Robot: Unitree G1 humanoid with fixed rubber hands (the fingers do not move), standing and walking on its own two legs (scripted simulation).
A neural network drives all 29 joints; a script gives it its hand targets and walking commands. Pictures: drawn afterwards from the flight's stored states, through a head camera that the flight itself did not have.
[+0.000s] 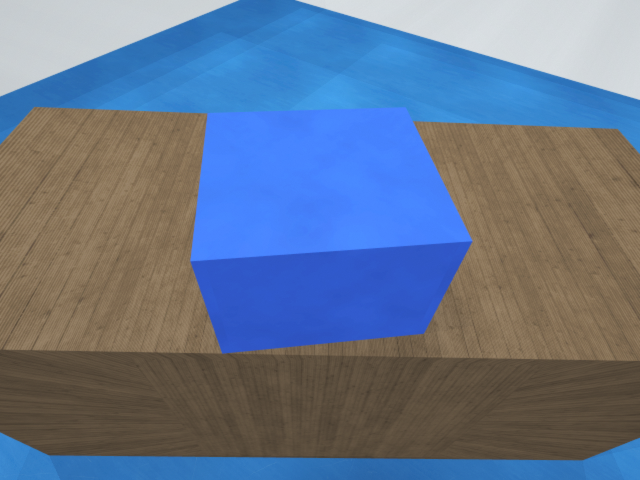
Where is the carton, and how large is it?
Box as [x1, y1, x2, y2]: [190, 107, 471, 353]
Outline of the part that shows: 405,107 225,112 207,114 190,261 222,353 415,334 424,332 471,242 471,239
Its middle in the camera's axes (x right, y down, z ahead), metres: +0.00 -0.02 +0.60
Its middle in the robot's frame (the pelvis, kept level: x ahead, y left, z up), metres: +0.48 +0.00 +0.03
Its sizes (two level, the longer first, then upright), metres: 0.313 0.285 0.227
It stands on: a pedestal, 0.69 m high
